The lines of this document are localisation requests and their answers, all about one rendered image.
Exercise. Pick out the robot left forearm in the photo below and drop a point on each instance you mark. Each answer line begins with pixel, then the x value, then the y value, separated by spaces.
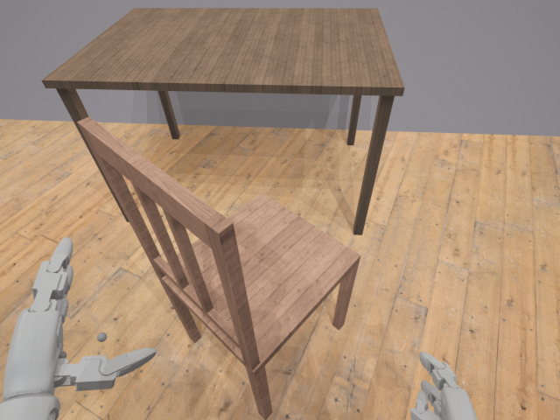
pixel 30 407

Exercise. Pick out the robot right hand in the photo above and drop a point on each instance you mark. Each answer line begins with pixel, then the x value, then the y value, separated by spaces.
pixel 452 403

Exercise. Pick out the table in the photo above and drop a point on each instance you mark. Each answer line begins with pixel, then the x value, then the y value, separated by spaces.
pixel 314 51

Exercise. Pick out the chair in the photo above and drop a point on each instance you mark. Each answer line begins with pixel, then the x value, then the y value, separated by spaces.
pixel 252 279

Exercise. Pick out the robot left hand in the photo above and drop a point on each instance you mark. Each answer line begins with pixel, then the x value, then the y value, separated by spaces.
pixel 33 365

